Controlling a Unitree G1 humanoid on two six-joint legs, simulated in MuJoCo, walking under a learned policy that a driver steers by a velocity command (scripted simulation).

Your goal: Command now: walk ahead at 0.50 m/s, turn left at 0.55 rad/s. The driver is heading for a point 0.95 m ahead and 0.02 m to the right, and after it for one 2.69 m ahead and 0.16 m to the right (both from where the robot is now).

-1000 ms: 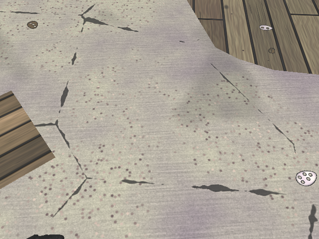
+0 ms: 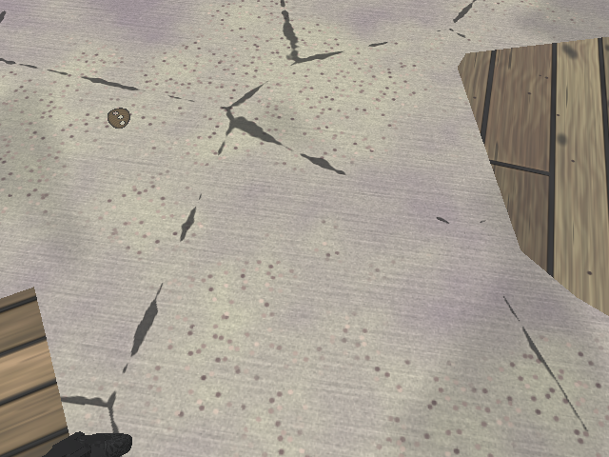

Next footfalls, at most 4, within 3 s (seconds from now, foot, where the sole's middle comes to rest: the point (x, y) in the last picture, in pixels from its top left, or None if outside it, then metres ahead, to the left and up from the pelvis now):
0.12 right None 0.26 -0.15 -0.78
0.60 left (221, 455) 0.47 0.16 -0.78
1.14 right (309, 317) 0.79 -0.05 -0.78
1.60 left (254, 231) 1.06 0.08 -0.78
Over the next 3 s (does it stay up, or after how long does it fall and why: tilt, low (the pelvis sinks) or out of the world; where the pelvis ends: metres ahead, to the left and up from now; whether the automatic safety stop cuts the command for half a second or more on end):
stays up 0.96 0.03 -0.01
